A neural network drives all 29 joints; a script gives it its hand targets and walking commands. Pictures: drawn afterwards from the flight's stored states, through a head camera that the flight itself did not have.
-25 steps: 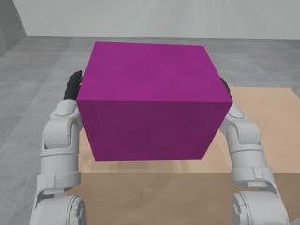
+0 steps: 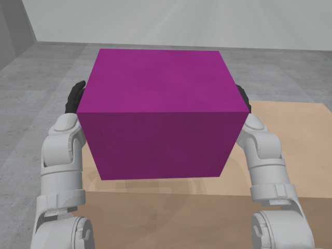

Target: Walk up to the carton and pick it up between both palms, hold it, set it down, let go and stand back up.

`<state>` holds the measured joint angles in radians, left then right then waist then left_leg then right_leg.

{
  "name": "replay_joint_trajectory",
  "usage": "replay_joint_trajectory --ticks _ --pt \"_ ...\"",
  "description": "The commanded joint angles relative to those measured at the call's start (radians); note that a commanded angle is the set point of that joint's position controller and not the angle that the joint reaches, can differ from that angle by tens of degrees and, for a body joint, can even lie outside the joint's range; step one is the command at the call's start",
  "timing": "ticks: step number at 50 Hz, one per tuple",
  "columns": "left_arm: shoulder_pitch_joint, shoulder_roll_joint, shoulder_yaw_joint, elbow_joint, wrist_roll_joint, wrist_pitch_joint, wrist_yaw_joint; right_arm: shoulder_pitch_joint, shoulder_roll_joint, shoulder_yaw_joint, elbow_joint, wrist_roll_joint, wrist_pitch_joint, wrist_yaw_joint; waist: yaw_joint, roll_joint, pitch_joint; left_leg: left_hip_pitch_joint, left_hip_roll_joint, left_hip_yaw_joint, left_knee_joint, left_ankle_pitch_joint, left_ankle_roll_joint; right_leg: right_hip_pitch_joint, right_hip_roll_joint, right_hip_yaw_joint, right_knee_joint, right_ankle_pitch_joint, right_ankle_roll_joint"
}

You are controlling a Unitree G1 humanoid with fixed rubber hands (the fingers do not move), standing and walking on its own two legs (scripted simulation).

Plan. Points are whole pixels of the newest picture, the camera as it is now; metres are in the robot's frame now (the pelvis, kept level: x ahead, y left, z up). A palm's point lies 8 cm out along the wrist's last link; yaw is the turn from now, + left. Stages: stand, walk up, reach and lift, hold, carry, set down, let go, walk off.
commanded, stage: hold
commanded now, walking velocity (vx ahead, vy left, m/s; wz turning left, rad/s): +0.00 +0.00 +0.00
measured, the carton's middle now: (161, 114) +0.37 +0.00 +0.17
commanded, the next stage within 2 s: none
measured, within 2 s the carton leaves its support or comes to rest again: neither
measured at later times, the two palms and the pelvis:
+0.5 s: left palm (85, 110) +0.36 +0.18 +0.19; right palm (246, 118) +0.35 -0.20 +0.18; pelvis +0.00 +0.02 +0.00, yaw -2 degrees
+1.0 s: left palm (69, 118) +0.34 +0.21 +0.19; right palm (236, 115) +0.35 -0.17 +0.19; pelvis +0.00 +0.00 +0.00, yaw +1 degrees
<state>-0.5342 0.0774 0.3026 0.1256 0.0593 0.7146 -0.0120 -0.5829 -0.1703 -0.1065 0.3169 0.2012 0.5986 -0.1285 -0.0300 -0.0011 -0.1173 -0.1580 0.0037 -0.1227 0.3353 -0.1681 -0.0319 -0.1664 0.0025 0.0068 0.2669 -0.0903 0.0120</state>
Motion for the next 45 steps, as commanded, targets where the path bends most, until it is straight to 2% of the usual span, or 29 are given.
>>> replay_joint_trajectory --ticks 1,2,3,4,5,7,8,9,11,12,15,18,23,24,25,27,29,30,31,32,34,36,37,38,40,41,42,44,45 --pt "-0.838 -0.490 -0.547 -0.258 -0.182 -0.085 -0.158 -0.953 0.566 0.415 -0.452 0.181 -0.113 0.163 -0.027 0.011 -0.529 -0.068 -0.079 0.099 -0.054 0.158 0.004 0.398 0.034 0.000 0.027 0.196 -0.010" --pt "-0.844 -0.500 -0.566 -0.264 -0.191 -0.085 -0.155 -0.945 0.540 0.397 -0.441 0.175 -0.113 0.165 -0.048 0.033 -0.523 -0.062 -0.074 0.094 -0.053 0.169 -0.007 0.385 0.041 -0.004 0.032 0.197 -0.016" --pt "-0.853 -0.503 -0.573 -0.263 -0.191 -0.086 -0.152 -0.948 0.543 0.393 -0.442 0.178 -0.116 0.166 -0.041 0.050 -0.528 -0.050 -0.072 0.093 -0.045 0.174 -0.012 0.376 0.044 -0.005 0.033 0.188 -0.021" --pt "-0.847 -0.502 -0.572 -0.240 -0.190 -0.084 -0.153 -0.928 0.523 0.376 -0.411 0.168 -0.111 0.165 -0.059 0.050 -0.515 -0.047 -0.072 0.092 -0.049 0.148 -0.015 0.369 0.042 -0.005 0.025 0.173 -0.021" --pt "-0.867 -0.529 -0.597 -0.280 -0.199 -0.088 -0.150 -0.919 0.520 0.369 -0.413 0.163 -0.114 0.173 -0.070 0.083 -0.547 -0.023 -0.066 0.087 -0.045 0.179 -0.029 0.367 0.047 -0.013 0.035 0.196 -0.034" --pt "-0.867 -0.532 -0.600 -0.294 -0.197 -0.086 -0.138 -0.917 0.509 0.366 -0.403 0.172 -0.113 0.183 -0.062 0.107 -0.546 -0.017 -0.066 0.083 -0.040 0.170 -0.036 0.359 0.052 -0.017 0.038 0.165 -0.039" --pt "-0.857 -0.545 -0.616 -0.286 -0.209 -0.085 -0.137 -0.925 0.495 0.362 -0.412 0.169 -0.119 0.187 -0.063 0.105 -0.565 -0.009 -0.058 0.081 -0.041 0.172 -0.040 0.343 0.053 -0.018 0.034 0.157 -0.041" --pt "-0.856 -0.537 -0.596 -0.246 -0.188 -0.084 -0.135 -0.948 0.485 0.349 -0.374 0.165 -0.116 0.192 -0.049 0.105 -0.521 -0.021 -0.056 0.081 -0.047 0.155 -0.041 0.317 0.058 -0.021 0.030 0.119 -0.047" --pt "-0.862 -0.551 -0.604 -0.270 -0.191 -0.082 -0.127 -0.943 0.480 0.351 -0.376 0.165 -0.121 0.205 -0.053 0.107 -0.540 -0.010 -0.051 0.080 -0.052 0.143 -0.045 0.320 0.058 -0.020 0.030 0.112 -0.047" --pt "-0.848 -0.553 -0.587 -0.246 -0.172 -0.078 -0.124 -0.951 0.469 0.356 -0.358 0.166 -0.120 0.213 -0.035 0.108 -0.522 -0.004 -0.045 0.075 -0.054 0.138 -0.044 0.310 0.061 -0.021 0.032 0.097 -0.051" --pt "-0.855 -0.577 -0.608 -0.261 -0.186 -0.075 -0.110 -0.981 0.447 0.354 -0.374 0.185 -0.131 0.226 -0.033 0.121 -0.518 0.008 -0.041 0.066 -0.042 0.178 -0.060 0.293 0.068 -0.018 0.033 0.104 -0.056" --pt "-0.825 -0.586 -0.595 -0.270 -0.186 -0.070 -0.098 -0.981 0.465 0.370 -0.384 0.196 -0.132 0.237 -0.019 0.085 -0.530 0.017 -0.041 0.073 -0.032 0.233 -0.057 0.304 0.071 -0.016 0.031 0.136 -0.049" --pt "-0.783 -0.533 -0.514 -0.228 -0.155 -0.068 -0.099 -0.993 0.502 0.409 -0.385 0.216 -0.126 0.236 0.037 -0.018 -0.500 -0.029 -0.059 0.092 -0.044 0.219 -0.015 0.350 0.069 -0.007 0.031 0.180 -0.032" --pt "-0.761 -0.527 -0.519 -0.229 -0.149 -0.061 -0.103 -0.965 0.496 0.405 -0.394 0.218 -0.118 0.233 0.024 -0.019 -0.490 -0.025 -0.060 0.089 -0.043 0.240 -0.017 0.361 0.072 -0.002 0.030 0.210 -0.032" --pt "-0.773 -0.529 -0.530 -0.273 -0.164 -0.067 -0.104 -0.973 0.517 0.429 -0.440 0.234 -0.124 0.226 0.027 -0.034 -0.553 -0.008 -0.064 0.096 -0.030 0.278 -0.014 0.396 0.069 0.002 0.034 0.258 -0.024" --pt "-0.723 -0.510 -0.517 -0.282 -0.150 -0.059 -0.106 -0.919 0.503 0.452 -0.445 0.243 -0.113 0.214 0.031 -0.049 -0.556 0.000 -0.069 0.094 -0.019 0.346 -0.014 0.435 0.071 0.003 0.045 0.351 -0.022" --pt "-0.722 -0.495 -0.514 -0.287 -0.146 -0.059 -0.116 -0.915 0.509 0.463 -0.462 0.255 -0.107 0.203 0.034 -0.065 -0.536 -0.006 -0.075 0.097 -0.019 0.343 -0.011 0.444 0.067 0.007 0.046 0.368 -0.015" --pt "-0.679 -0.491 -0.508 -0.297 -0.143 -0.052 -0.120 -0.892 0.509 0.470 -0.478 0.266 -0.103 0.192 0.028 -0.073 -0.541 -0.005 -0.080 0.099 -0.013 0.382 -0.009 0.466 0.066 0.007 0.050 0.430 -0.007" --pt "-0.689 -0.474 -0.500 -0.282 -0.144 -0.052 -0.128 -0.893 0.505 0.465 -0.488 0.254 -0.095 0.185 0.031 -0.097 -0.516 -0.012 -0.081 0.100 -0.021 0.340 -0.004 0.463 0.061 0.011 0.041 0.407 -0.007" --pt "-0.708 -0.468 -0.509 -0.310 -0.145 -0.058 -0.127 -0.913 0.529 0.469 -0.527 0.254 -0.103 0.180 0.034 -0.093 -0.531 -0.015 -0.082 0.101 -0.020 0.340 -0.003 0.466 0.056 0.014 0.043 0.417 -0.004" --pt "-0.695 -0.463 -0.502 -0.312 -0.147 -0.057 -0.137 -0.872 0.532 0.469 -0.519 0.255 -0.093 0.169 0.020 -0.089 -0.507 -0.015 -0.083 0.103 -0.022 0.331 -0.003 0.464 0.048 0.017 0.047 0.448 0.000" --pt "-0.714 -0.467 -0.516 -0.332 -0.151 -0.062 -0.141 -0.901 0.542 0.480 -0.556 0.249 -0.095 0.158 0.021 -0.088 -0.537 -0.030 -0.091 0.104 -0.022 0.314 0.001 0.479 0.040 0.021 0.047 0.456 0.006" --pt "-0.710 -0.459 -0.518 -0.334 -0.151 -0.055 -0.147 -0.881 0.533 0.469 -0.544 0.243 -0.090 0.154 0.005 -0.074 -0.501 -0.026 -0.087 0.101 -0.024 0.309 -0.002 0.468 0.038 0.019 0.047 0.453 0.005" --pt "-0.730 -0.480 -0.550 -0.382 -0.166 -0.063 -0.144 -0.884 0.531 0.478 -0.574 0.250 -0.101 0.153 -0.002 -0.042 -0.552 -0.005 -0.086 0.099 -0.011 0.361 -0.013 0.476 0.042 0.013 0.056 0.487 0.002" --pt "-0.719 -0.471 -0.558 -0.370 -0.170 -0.055 -0.149 -0.842 0.517 0.468 -0.553 0.241 -0.090 0.143 -0.027 -0.030 -0.507 -0.008 -0.087 0.093 -0.013 0.341 -0.018 0.462 0.040 0.015 0.052 0.470 -0.002" --pt "-0.737 -0.453 -0.555 -0.386 -0.171 -0.060 -0.155 -0.859 0.536 0.478 -0.599 0.242 -0.094 0.139 -0.016 -0.031 -0.527 -0.004 -0.089 0.103 -0.007 0.343 -0.015 0.465 0.038 0.017 0.049 0.470 0.004" --pt "-0.740 -0.464 -0.564 -0.387 -0.178 -0.061 -0.156 -0.836 0.529 0.472 -0.574 0.238 -0.090 0.134 -0.035 -0.019 -0.511 -0.017 -0.093 0.094 -0.009 0.328 -0.019 0.461 0.032 0.014 0.053 0.460 0.003" --pt "-0.746 -0.455 -0.570 -0.391 -0.177 -0.056 -0.158 -0.833 0.527 0.458 -0.564 0.220 -0.083 0.133 -0.038 0.000 -0.497 -0.003 -0.087 0.096 -0.009 0.320 -0.019 0.444 0.033 0.013 0.044 0.424 -0.004" --pt "-0.774 -0.475 -0.599 -0.403 -0.183 -0.056 -0.155 -0.824 0.508 0.436 -0.530 0.210 -0.081 0.138 -0.058 0.040 -0.509 0.001 -0.080 0.091 -0.012 0.326 -0.038 0.438 0.042 0.004 0.050 0.408 -0.014"
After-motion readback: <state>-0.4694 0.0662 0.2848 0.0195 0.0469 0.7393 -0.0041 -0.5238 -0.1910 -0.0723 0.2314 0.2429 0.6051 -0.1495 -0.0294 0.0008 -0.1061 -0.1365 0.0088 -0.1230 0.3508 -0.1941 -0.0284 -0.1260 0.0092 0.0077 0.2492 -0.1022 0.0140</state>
